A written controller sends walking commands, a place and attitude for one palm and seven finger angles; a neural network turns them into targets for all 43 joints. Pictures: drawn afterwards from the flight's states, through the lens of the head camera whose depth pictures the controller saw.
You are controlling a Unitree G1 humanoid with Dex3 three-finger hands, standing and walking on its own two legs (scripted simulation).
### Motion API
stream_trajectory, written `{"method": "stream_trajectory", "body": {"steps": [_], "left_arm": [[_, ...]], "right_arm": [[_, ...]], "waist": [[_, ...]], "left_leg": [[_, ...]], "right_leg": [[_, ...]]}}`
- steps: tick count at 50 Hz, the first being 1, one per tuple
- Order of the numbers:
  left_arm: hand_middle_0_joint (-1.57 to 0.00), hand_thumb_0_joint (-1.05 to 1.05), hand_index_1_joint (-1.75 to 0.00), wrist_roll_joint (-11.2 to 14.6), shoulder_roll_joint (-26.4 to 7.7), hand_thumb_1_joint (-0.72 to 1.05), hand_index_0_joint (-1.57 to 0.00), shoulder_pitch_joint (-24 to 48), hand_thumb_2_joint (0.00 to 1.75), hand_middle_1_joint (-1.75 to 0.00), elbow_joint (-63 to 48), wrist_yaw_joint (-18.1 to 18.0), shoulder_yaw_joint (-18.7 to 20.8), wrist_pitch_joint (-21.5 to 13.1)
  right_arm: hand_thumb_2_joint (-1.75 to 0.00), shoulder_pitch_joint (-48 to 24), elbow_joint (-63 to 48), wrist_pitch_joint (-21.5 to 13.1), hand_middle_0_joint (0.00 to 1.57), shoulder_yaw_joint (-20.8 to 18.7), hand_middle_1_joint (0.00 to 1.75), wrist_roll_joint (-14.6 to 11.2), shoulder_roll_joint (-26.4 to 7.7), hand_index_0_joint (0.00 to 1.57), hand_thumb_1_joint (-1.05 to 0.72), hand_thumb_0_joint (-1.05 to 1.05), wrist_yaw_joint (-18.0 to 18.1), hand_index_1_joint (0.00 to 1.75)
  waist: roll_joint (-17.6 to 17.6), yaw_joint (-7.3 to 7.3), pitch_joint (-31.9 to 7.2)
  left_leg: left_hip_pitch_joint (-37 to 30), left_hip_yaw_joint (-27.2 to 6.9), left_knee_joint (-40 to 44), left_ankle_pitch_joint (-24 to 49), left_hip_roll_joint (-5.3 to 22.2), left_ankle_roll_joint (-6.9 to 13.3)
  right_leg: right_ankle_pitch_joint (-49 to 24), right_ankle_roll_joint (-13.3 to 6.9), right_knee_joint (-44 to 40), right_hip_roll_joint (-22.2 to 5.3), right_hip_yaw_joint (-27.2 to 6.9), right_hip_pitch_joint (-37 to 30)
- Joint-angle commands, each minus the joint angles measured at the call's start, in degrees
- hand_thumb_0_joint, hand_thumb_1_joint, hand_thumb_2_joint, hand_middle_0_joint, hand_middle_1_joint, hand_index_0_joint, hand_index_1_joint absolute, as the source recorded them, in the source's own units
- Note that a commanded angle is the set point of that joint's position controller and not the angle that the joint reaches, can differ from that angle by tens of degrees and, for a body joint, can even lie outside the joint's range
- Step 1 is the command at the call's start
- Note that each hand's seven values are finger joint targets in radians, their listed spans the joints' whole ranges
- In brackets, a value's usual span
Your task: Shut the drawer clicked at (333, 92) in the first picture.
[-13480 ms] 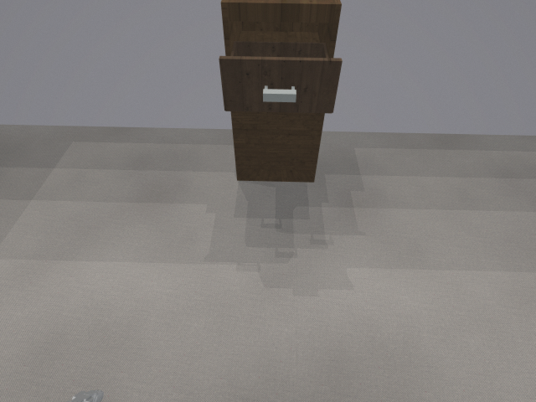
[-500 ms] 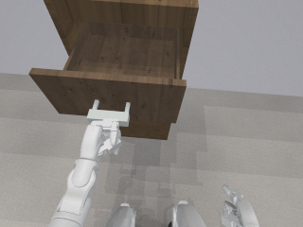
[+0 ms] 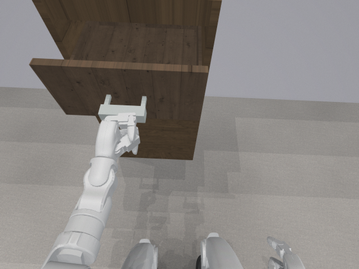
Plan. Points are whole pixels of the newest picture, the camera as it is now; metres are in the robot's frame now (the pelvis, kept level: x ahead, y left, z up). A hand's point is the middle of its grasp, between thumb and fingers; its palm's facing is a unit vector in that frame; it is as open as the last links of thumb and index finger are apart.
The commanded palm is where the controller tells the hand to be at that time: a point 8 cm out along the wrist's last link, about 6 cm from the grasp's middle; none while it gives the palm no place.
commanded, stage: push the drawer shut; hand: left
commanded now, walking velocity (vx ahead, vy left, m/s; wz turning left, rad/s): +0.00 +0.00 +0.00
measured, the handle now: (124, 106) +0.48 +0.12 +0.04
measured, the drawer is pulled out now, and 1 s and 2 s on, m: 0.15 0.03 0.00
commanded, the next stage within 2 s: pull the fist back off the drawer in 1.46 s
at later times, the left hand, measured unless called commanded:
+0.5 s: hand (143, 113) +0.46 +0.08 +0.04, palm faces -0.06 -1.00 -0.06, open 3.3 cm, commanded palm +0.45 +0.13 +0.04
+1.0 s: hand (146, 93) +0.52 +0.07 +0.04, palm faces -0.06 -1.00 -0.06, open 3.5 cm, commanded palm +0.50 +0.12 +0.04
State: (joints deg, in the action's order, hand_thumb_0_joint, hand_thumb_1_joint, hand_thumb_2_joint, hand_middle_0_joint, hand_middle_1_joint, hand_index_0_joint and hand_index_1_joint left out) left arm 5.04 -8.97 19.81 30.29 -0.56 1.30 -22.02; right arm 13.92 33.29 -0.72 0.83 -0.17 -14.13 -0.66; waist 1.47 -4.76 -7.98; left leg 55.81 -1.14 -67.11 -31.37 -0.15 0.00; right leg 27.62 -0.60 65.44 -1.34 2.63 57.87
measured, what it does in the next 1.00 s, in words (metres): stands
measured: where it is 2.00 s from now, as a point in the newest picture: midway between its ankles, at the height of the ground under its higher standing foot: outside the picture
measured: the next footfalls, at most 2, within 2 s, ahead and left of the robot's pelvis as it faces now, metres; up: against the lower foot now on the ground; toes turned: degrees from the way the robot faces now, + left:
none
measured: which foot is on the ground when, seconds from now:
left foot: down 0.00-1.00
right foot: down 0.00-1.00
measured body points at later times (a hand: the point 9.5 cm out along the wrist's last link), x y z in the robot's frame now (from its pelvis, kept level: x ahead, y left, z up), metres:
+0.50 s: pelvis +0.00 +0.00 +0.00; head +0.12 -0.01 +0.43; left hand +0.46 +0.14 +0.04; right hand +0.05 -0.26 -0.13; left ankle +0.00 +0.12 -0.64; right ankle +0.03 -0.12 -0.64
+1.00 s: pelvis -0.01 +0.00 -0.01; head +0.14 +0.00 +0.41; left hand +0.51 +0.13 +0.04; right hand +0.00 -0.26 -0.13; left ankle +0.00 +0.12 -0.64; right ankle +0.03 -0.12 -0.64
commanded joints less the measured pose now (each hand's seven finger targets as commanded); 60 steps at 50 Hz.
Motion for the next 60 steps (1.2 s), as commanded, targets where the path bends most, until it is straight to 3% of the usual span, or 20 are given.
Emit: {"method": "stream_trajectory", "body": {"steps": [1,3,7,14,21,25,27,28,30,32,36,37,38,42,45,47,50,56,59,60], "left_arm": [[-1.40,0.00,-1.60,0.3,-5.3,0.90,-1.40,25.0,0.90,-1.60,-8.6,-0.4,3.1,-4.8],[-1.40,0.00,-1.60,0.2,-4.0,0.90,-1.40,28.9,0.90,-1.60,-6.9,-0.3,2.1,-5.2],[-1.40,0.00,-1.60,-0.1,-6.0,0.90,-1.40,30.9,0.90,-1.60,-4.7,-0.5,4.7,-5.9],[-1.40,0.00,-1.60,-0.6,-6.3,0.90,-1.40,36.6,0.90,-1.60,1.8,-0.6,5.5,-6.9],[-1.40,0.00,-1.60,-1.3,-9.7,0.90,-1.40,43.6,0.90,-1.60,7.7,-0.5,8.5,-8.2],[-1.40,0.00,-1.60,-1.5,-9.1,0.90,-1.40,46.3,0.90,-1.60,8.8,-0.2,8.7,-9.0],[-1.40,0.00,-1.60,-1.6,-9.4,0.90,-1.40,49.4,0.90,-1.60,9.3,0.0,8.7,-9.2],[-1.40,0.00,-1.60,-1.7,-10.9,0.90,-1.40,48.8,0.90,-1.60,10.6,-0.2,10.1,-9.2],[-1.40,0.00,-1.60,-1.7,-9.4,0.90,-1.40,50.3,0.90,-1.60,11.6,-0.1,9.1,-9.3],[-1.40,0.00,-1.60,-2.2,-11.6,0.90,-1.40,51.8,0.90,-1.60,15.4,-0.2,10.7,-9.3],[-1.40,0.00,-1.60,-3.2,-12.7,0.90,-1.40,55.9,0.90,-1.60,16.1,-0.3,11.1,-10.4],[-1.40,0.00,-1.60,-3.1,-11.7,0.90,-1.40,57.2,0.90,-1.60,17.0,-0.1,10.5,-10.3],[-1.40,0.00,-1.60,-3.2,-14.0,0.90,-1.40,57.0,0.90,-1.60,18.0,-0.2,12.5,-10.3],[-1.40,0.00,-1.60,-3.6,-14.4,0.90,-1.40,61.1,0.90,-1.60,19.7,0.0,12.3,-10.2],[-1.40,0.00,-1.60,-3.8,-17.1,0.90,-1.40,62.4,0.90,-1.60,20.9,0.0,14.2,-10.1],[-1.40,0.00,-1.60,-3.9,-16.2,0.90,-1.40,63.0,0.90,-1.60,21.7,0.2,13.6,-10.1],[-1.40,0.00,-1.60,-4.1,-19.2,0.90,-1.40,65.7,0.90,-1.60,22.7,0.0,15.6,-9.8],[-1.40,0.00,-1.60,-4.7,-19.7,0.90,-1.40,70.0,0.90,-1.60,23.4,0.1,15.3,-9.8],[-1.40,0.00,-1.60,-4.9,-21.9,0.90,-1.40,71.7,0.90,-1.60,25.0,0.1,16.6,-9.1],[-1.40,0.00,-1.60,-5.1,-23.4,0.90,-1.40,71.6,0.90,-1.60,24.7,0.1,17.7,-9.2]], "right_arm": [[-0.90,3.6,-5.3,-1.9,0.20,-3.5,0.30,0.2,-8.0,0.20,-0.90,0.00,0.5,0.30],[-0.90,4.1,-4.7,-1.8,0.20,-3.5,0.30,0.3,-7.8,0.20,-0.90,0.00,0.5,0.30],[-0.90,5.6,-4.2,-1.6,0.20,-3.8,0.30,0.6,-8.1,0.20,-0.90,0.00,0.3,0.30],[-0.90,7.2,-3.1,-1.0,0.20,-3.8,0.30,0.8,-8.2,0.20,-0.90,0.00,-0.2,0.30],[-0.90,9.4,-2.2,-0.7,0.20,-3.6,0.30,1.2,-8.5,0.20,-0.90,0.00,-0.2,0.30],[-0.90,10.3,-1.7,-0.6,0.20,-3.9,0.30,1.5,-8.5,0.20,-0.90,0.00,-0.6,0.30],[-0.90,11.2,-1.4,-0.4,0.20,-3.8,0.30,1.8,-8.7,0.20,-0.90,0.00,-0.8,0.30],[-0.90,11.6,-1.3,-0.2,0.20,-3.9,0.30,1.8,-8.8,0.20,-0.90,0.00,-0.8,0.30],[-0.90,11.7,-1.1,-0.1,0.20,-3.9,0.30,1.9,-8.6,0.20,-0.90,0.00,-1.0,0.30],[-0.90,12.4,-0.8,0.2,0.20,-3.8,0.30,2.0,-9.0,0.20,-0.90,0.00,-0.9,0.30],[-0.90,13.5,-0.8,0.6,0.20,-3.7,0.30,2.4,-9.0,0.20,-0.90,0.00,-1.0,0.30],[-0.90,13.8,-0.4,0.8,0.20,-3.6,0.30,2.6,-8.9,0.20,-0.90,0.00,-1.2,0.30],[-0.90,14.0,-0.3,1.0,0.20,-3.7,0.30,2.6,-9.2,0.20,-0.90,0.00,-1.2,0.30],[-0.90,14.9,-0.2,1.6,0.20,-3.4,0.30,2.9,-9.3,0.20,-0.90,0.00,-1.3,0.30],[-0.90,15.4,-0.1,2.0,0.20,-3.2,0.30,3.0,-9.4,0.20,-0.90,0.00,-1.3,0.30],[-0.90,15.6,-0.2,2.1,0.20,-3.2,0.30,3.1,-9.4,0.20,-0.90,0.00,-1.4,0.30],[-0.90,16.4,0.3,2.3,0.20,-3.0,0.30,3.3,-9.5,0.20,-0.90,0.00,-1.4,0.30],[-0.90,17.7,0.5,2.6,0.20,-2.9,0.30,3.7,-9.9,0.20,-0.90,0.00,-1.7,0.30],[-0.90,18.4,1.0,2.8,0.20,-2.7,0.30,3.8,-10.1,0.20,-0.90,0.00,-1.7,0.30],[-0.90,18.6,0.9,2.9,0.20,-2.7,0.30,3.9,-10.2,0.20,-0.90,0.00,-1.7,0.30]], "waist": [[-1.2,-2.80,-22.5],[-0.8,-3.90,-22.6],[-0.5,-3.35,-26.5],[-0.8,-4.47,-24.4],[-1.3,-5.54,-24.7],[1.5,-5.38,-27.9],[2.7,-6.28,-28.7],[1.7,-5.77,-28.8],[1.0,-6.55,-28.3],[-0.8,-7.19,-26.7],[2.2,-7.20,-29.2],[2.2,-8.06,-29.0],[1.6,-7.47,-28.9],[2.2,-8.79,-29.6],[2.0,-8.58,-29.8],[2.8,-8.83,-30.9],[2.5,-9.50,-30.2],[5.7,-10.67,-32.2],[5.1,-11.42,-31.7],[5.8,-10.87,-32.8]], "left_leg": [[-8.6,0.0,8.6,14.8,-0.6,1.2],[-8.5,0.2,8.3,14.4,-0.7,1.3],[-9.8,0.3,8.2,17.1,-0.6,1.2],[-7.9,0.5,8.3,15.4,-0.7,1.2],[-5.8,0.7,7.9,13.9,-0.8,1.6],[-9.0,0.3,7.7,16.7,-0.6,1.2],[-10.7,-0.1,7.4,18.3,-0.4,1.1],[-10.0,-0.1,7.2,18.5,-0.4,1.1],[-9.0,0.2,7.0,18.0,-0.4,1.3],[-6.6,0.2,6.9,16.3,-0.5,1.5],[-8.2,-0.1,6.4,17.2,-0.6,1.5],[-8.7,-0.1,6.2,17.8,-0.6,1.6],[-7.7,-0.1,6.1,17.3,-0.5,1.5],[-7.5,-0.2,5.6,17.7,-0.6,1.7],[-5.9,-0.1,5.3,17.3,-0.6,1.8],[-6.8,-0.3,5.2,18.0,-0.6,1.8],[-4.8,-0.2,4.7,17.2,-0.5,2.0],[-7.7,-1.1,4.0,19.5,-0.2,1.9],[-6.2,-1.1,3.7,19.2,-0.1,1.9],[-6.3,-1.0,3.5,19.7,-0.1,1.9]], "right_leg": [[-13.6,-0.8,-8.6,1.1,-1.5,-15.8],[-13.7,-0.6,-8.9,1.0,-1.8,-15.2],[-16.5,-0.7,-8.1,1.2,-1.7,-16.5],[-15.2,-0.6,-8.6,1.5,-1.9,-15.4],[-14.6,-0.5,-8.5,1.8,-2.4,-15.2],[-16.0,-0.7,-7.7,1.8,-2.0,-13.7],[-16.8,-0.7,-7.2,2.1,-1.6,-12.1],[-17.0,-0.8,-7.0,2.1,-1.7,-12.7],[-17.2,-0.6,-7.4,2.2,-1.8,-12.9],[-16.3,-0.5,-7.6,2.2,-2.1,-12.9],[-16.4,-0.7,-6.7,2.4,-2.0,-11.7],[-17.0,-0.5,-7.0,2.5,-1.9,-11.3],[-16.5,-0.6,-7.0,2.4,-2.0,-11.7],[-17.2,-0.5,-6.9,2.7,-2.0,-11.3],[-17.2,-0.5,-6.9,2.7,-2.4,-12.3],[-17.5,-0.5,-6.8,2.8,-2.2,-11.6],[-17.3,-0.4,-6.9,2.9,-2.5,-12.1],[-17.7,-0.6,-6.1,3.2,-1.9,-8.8],[-17.7,-0.4,-6.5,3.2,-2.0,-9.3],[-18.3,-0.6,-6.3,3.3,-2.2,-10.0]]}}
